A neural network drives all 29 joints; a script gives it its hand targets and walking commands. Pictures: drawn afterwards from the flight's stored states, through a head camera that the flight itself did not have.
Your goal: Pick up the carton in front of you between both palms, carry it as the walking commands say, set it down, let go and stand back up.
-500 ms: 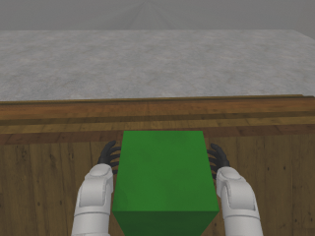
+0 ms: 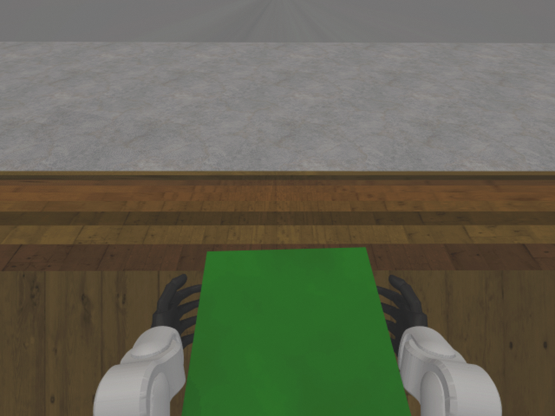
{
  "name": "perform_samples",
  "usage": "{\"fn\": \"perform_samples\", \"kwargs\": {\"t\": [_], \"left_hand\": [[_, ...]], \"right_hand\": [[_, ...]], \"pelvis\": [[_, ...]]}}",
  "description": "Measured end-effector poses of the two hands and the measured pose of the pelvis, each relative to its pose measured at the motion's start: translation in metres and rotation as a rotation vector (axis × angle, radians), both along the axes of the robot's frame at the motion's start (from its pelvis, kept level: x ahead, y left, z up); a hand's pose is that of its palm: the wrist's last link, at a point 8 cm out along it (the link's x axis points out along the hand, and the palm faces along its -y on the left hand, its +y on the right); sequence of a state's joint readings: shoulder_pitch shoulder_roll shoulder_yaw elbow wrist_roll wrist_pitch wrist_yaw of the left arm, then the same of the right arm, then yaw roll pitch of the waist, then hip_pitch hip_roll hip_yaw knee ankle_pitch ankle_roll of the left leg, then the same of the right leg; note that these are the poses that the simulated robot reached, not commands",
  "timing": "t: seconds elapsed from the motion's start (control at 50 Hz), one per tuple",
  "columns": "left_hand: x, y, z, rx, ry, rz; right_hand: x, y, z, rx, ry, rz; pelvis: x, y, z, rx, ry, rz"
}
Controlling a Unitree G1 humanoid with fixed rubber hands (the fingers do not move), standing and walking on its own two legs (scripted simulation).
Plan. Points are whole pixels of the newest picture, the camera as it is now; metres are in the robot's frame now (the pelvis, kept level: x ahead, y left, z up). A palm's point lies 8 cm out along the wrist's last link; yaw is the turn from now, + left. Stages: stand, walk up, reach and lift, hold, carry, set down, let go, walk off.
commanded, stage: carry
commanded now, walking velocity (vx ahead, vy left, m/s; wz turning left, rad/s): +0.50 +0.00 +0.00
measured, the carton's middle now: (289, 363) +0.22 +0.00 +0.01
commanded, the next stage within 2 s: none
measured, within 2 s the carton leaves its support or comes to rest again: neither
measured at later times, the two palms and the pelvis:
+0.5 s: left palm (191, 180) +0.55 +0.18 +0.07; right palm (344, 188) +0.52 -0.12 +0.08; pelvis +0.31 +0.05 +0.01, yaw -3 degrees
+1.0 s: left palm (230, 94) +0.94 +0.14 +0.08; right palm (337, 96) +0.95 -0.16 +0.07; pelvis +0.62 -0.01 -0.01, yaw +0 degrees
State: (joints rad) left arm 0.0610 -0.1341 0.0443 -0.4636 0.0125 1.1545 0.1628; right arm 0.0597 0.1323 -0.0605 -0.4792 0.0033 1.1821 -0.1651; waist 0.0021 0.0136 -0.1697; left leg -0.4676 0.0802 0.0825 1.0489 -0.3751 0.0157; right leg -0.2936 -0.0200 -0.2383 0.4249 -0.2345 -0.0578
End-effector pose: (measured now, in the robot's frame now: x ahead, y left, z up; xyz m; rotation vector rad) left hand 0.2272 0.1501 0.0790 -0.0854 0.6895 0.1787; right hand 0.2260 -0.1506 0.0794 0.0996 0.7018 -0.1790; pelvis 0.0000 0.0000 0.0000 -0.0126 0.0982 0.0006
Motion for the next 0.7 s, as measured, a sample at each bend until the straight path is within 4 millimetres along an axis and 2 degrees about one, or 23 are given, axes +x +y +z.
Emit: {"fn": "perform_samples", "kwargs": {"t": [0.06, 0.14, 0.24, 0.32, 0.38, 0.44, 0.5, 0.56, 0.64, 0.7], "left_hand": [[0.024, 0.007, 0.004, -0.006, 0.006, 0.045], [0.071, 0.014, 0.007, -0.006, -0.018, 0.058], [0.145, 0.027, 0.001, -0.018, -0.059, 0.035], [0.212, 0.038, -0.017, -0.037, -0.075, -0.002], [0.252, 0.038, -0.02, -0.029, -0.015, -0.043], [0.287, 0.035, -0.014, -0.027, 0.013, -0.085], [0.324, 0.033, -0.006, -0.026, 0.001, -0.102], [0.361, 0.033, 0.002, -0.022, -0.027, -0.091], [0.415, 0.031, 0.008, -0.015, -0.069, -0.055], [0.464, 0.026, 0.008, 0.009, -0.094, -0.025]], "right_hand": [[0.035, 0.006, 0.003, 0.004, 0.006, 0.023], [0.084, 0.011, 0.004, -0.004, -0.016, 0.011], [0.15, 0.025, -0.001, -0.004, -0.058, -0.003], [0.207, 0.038, -0.013, -0.021, -0.077, -0.011], [0.235, 0.039, -0.017, -0.021, -0.016, -0.048], [0.259, 0.037, -0.011, -0.022, 0.014, -0.085], [0.293, 0.035, 0.0, -0.034, 0.004, -0.095], [0.334, 0.036, 0.009, -0.034, -0.025, -0.076], [0.399, 0.033, 0.013, -0.032, -0.067, -0.039], [0.454, 0.025, 0.008, -0.025, -0.093, -0.015]], "pelvis": [[0.031, -0.001, 0.007, 0.015, -0.001, -0.002], [0.08, 0.006, 0.008, 0.024, -0.008, -0.004], [0.152, 0.023, -0.005, 0.018, -0.021, -0.012], [0.212, 0.04, -0.023, 0.037, -0.034, -0.034], [0.244, 0.049, -0.014, 0.022, -0.026, -0.055], [0.277, 0.053, -0.001, 0.004, -0.019, -0.06], [0.313, 0.053, 0.008, -0.012, -0.015, -0.054], [0.351, 0.05, 0.011, -0.018, -0.014, -0.046], [0.406, 0.04, 0.007, -0.008, -0.022, -0.037], [0.45, 0.03, -0.003, 0.009, -0.032, -0.028]]}}
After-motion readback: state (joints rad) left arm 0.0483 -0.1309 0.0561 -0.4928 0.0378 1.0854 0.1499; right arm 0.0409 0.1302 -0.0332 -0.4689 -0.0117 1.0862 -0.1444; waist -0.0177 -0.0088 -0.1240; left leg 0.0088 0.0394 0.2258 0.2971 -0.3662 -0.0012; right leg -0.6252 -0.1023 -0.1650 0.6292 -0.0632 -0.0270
